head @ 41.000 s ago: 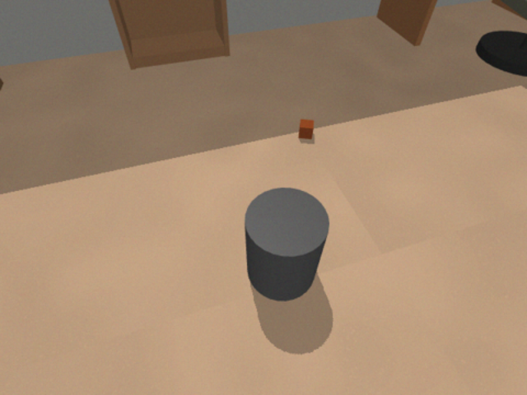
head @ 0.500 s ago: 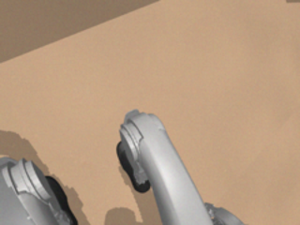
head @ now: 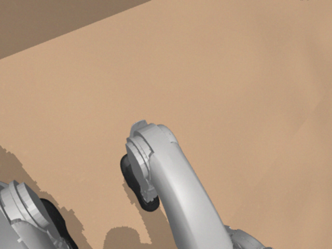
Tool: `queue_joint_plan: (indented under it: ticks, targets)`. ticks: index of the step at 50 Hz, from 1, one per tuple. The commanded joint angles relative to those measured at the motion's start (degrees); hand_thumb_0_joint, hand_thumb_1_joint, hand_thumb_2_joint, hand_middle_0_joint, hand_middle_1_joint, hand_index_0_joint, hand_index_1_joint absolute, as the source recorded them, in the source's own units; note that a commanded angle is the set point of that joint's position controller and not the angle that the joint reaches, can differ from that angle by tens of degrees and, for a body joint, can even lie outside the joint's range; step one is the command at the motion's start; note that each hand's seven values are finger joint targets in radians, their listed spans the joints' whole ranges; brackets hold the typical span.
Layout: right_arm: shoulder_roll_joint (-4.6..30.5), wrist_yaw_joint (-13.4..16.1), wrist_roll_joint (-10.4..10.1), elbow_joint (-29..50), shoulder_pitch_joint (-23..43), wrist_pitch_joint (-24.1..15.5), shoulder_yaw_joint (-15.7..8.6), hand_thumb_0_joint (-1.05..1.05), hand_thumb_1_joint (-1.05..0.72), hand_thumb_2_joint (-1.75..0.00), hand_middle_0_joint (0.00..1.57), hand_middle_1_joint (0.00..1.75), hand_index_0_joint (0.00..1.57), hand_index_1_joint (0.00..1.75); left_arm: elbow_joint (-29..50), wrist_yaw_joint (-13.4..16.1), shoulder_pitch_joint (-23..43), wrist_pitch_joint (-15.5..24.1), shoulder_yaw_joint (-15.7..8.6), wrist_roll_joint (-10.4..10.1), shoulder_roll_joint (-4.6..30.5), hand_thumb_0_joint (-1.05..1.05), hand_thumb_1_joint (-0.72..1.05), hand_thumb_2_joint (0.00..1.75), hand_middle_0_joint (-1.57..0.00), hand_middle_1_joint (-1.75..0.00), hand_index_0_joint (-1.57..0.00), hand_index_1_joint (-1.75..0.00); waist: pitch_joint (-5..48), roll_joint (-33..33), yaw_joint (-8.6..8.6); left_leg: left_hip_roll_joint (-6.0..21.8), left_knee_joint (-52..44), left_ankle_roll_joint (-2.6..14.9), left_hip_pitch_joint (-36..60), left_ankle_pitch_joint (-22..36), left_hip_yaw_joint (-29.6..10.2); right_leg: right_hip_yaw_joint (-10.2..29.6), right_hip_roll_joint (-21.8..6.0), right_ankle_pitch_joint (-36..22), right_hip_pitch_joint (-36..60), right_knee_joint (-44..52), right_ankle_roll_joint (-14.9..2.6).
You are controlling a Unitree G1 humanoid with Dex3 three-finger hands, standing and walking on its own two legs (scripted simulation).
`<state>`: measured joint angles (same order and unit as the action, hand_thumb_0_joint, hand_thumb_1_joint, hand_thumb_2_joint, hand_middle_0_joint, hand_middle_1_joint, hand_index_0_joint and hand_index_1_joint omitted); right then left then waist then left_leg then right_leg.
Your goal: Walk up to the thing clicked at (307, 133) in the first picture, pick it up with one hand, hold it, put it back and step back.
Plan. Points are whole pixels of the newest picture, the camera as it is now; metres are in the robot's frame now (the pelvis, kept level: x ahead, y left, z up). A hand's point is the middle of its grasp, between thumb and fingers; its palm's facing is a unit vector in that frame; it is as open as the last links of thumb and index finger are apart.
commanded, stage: rest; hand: left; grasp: from above
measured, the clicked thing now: out of the picture +0.46 +0.35 -0.26
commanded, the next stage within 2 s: open in 0.28 s
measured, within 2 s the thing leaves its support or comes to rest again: rests again in 0.56 s
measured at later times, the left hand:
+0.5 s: hand out of the picture +0.46 +0.34 -0.24, palm faces -0.02 -0.45 -0.89, open 11.0 cm
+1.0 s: hand out of the picture +0.46 +0.34 -0.24, palm faces -0.02 -0.45 -0.89, open 13.4 cm
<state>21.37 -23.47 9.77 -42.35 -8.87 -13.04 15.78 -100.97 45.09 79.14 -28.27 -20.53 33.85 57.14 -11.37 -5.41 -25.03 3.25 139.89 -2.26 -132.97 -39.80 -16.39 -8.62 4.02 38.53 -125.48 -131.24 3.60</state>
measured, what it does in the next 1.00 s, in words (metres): stands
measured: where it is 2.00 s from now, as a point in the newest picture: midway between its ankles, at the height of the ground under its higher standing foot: (106, 215)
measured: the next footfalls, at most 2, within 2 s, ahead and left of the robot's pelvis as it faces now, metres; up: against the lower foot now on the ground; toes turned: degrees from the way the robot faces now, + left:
none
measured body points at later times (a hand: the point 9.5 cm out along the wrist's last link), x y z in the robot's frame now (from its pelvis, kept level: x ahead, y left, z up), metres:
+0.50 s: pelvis +0.00 +0.00 +0.00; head +0.30 +0.11 +0.31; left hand +0.46 +0.36 -0.19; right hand -0.01 -0.25 -0.04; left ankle +0.06 +0.14 -0.30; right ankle +0.11 -0.12 -0.30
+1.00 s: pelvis +0.00 +0.00 +0.00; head +0.30 +0.11 +0.31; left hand +0.46 +0.36 -0.18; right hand -0.01 -0.24 -0.04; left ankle +0.06 +0.14 -0.30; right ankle +0.11 -0.12 -0.30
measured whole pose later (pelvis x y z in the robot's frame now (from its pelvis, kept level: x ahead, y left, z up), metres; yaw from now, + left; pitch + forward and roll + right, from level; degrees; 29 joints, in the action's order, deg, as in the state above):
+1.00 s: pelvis +0.00 +0.00 +0.00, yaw -1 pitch +30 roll -15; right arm 22.2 -22.8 9.8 -39.7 -9.6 -14.8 18.6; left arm -100.9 45.1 78.1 -26.9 -19.1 32.8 60.3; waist -12.6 -6.9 -26.2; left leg 3.3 140.2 -2.2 -132.4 -40.3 -17.7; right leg -9.7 4.3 38.4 -124.3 -130.3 3.9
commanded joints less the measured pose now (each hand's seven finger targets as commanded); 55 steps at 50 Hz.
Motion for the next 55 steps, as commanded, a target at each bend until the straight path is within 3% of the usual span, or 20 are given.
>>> queue_joint_plan:
  ticks: [1,6,13,19,24,28,39,47,55]
  targets:
    - [19.40,-0.35,-0.34,-2.25,-15.32,0.49,-4.22,0.00,-0.91,-0.90,0.20,0.30,0.20,0.30,6.21,2.79,15.03,0.42,1.81,1.25,10.32,0.00,0.42,0.85,-0.83,-0.78,-0.84,-0.78,39.63,30.36,-3.54,1.67,-12.60,1.88,30.71,12.86,6.46,-6.93,1.23,-18.76,22.88,12.20,-3.49]
    - [19.47,-0.05,-0.14,-2.62,-14.28,0.04,-3.80,0.00,-0.91,-0.90,0.20,0.30,0.20,0.30,6.31,2.92,15.28,0.65,2.13,0.65,11.18,0.00,0.37,0.85,-0.83,-0.75,-0.82,-0.76,39.10,29.89,-3.65,1.61,-11.85,2.23,29.24,12.10,7.00,-6.72,1.51,-18.51,23.59,12.96,-3.09]
    - [20.20,0.03,-0.20,-2.14,-14.32,-0.12,-3.17,0.00,-0.91,-0.90,0.20,0.30,0.20,0.30,5.60,3.19,14.64,1.34,2.20,1.44,12.43,0.00,0.39,0.82,-0.83,-0.74,-0.83,-0.75,37.41,31.21,-4.17,1.87,-12.33,1.95,30.14,10.99,5.92,-7.51,1.30,-17.39,21.71,12.36,-3.53]
    - [20.71,0.16,0.01,-1.95,-14.45,-0.69,-2.74,0.00,-0.91,-0.90,0.20,0.30,0.20,0.30,5.53,2.95,13.75,1.70,2.42,0.21,12.34,0.00,0.40,0.84,-0.86,-0.71,-0.85,-0.73,37.74,29.62,-4.76,1.87,-12.05,2.12,29.29,11.17,6.14,-7.44,1.54,-17.82,23.62,12.86,-3.20]
    - [20.60,0.43,-0.04,-1.95,-14.31,-1.04,-2.44,0.00,-0.90,-0.90,0.20,0.30,0.20,0.30,6.41,2.75,13.99,1.80,2.61,0.35,13.17,0.00,0.00,0.80,-0.46,-0.79,-0.46,-0.79,37.77,30.20,-4.59,1.78,-12.28,2.03,29.33,10.45,5.92,-7.59,1.63,-17.23,23.95,13.00,-3.22]
    - [20.52,0.37,-0.07,-0.78,-13.97,-0.95,-2.13,0.00,-0.90,-0.90,0.20,0.30,0.20,0.30,6.78,3.05,14.03,1.93,2.73,0.77,13.02,0.00,-0.27,0.89,-0.33,-0.83,-0.31,-0.85,37.17,32.33,-4.76,2.04,-12.60,1.64,31.74,12.02,5.47,-7.90,1.35,-18.42,22.63,12.55,-3.57]
    - [20.73,0.31,-0.15,-0.99,-14.82,-1.18,-2.25,0.00,-0.91,-0.90,0.20,0.30,0.20,0.30,5.55,3.18,13.81,1.55,3.04,0.63,12.53,0.00,-0.46,1.01,-0.18,-0.96,-0.15,-0.99,36.27,31.39,-4.97,2.05,-12.52,1.72,30.56,12.21,5.25,-8.05,1.53,-18.74,22.79,12.75,-3.44]
    - [20.98,0.64,-0.12,-0.78,-14.11,-1.28,-2.39,0.00,-0.90,-0.90,0.20,0.30,0.20,0.30,5.81,2.42,13.06,1.70,3.33,0.20,12.66,0.00,-0.53,1.06,-0.11,-1.03,-0.09,-1.06,34.90,29.83,-5.04,1.87,-12.94,1.99,29.58,9.72,5.29,-7.93,1.62,-16.71,22.45,13.39,-3.23]
    - [20.62,0.60,-0.13,-0.90,-14.46,-1.62,-2.13,0.00,-0.90,-0.90,0.20,0.30,0.20,0.30,6.83,2.08,12.93,1.64,3.42,0.17,12.54,0.00,-0.55,1.10,-0.09,-1.04,-0.06,-1.08,35.82,31.14,-4.95,1.93,-12.72,1.71,31.27,11.00,5.22,-7.90,1.45,-17.55,21.72,12.97,-3.31]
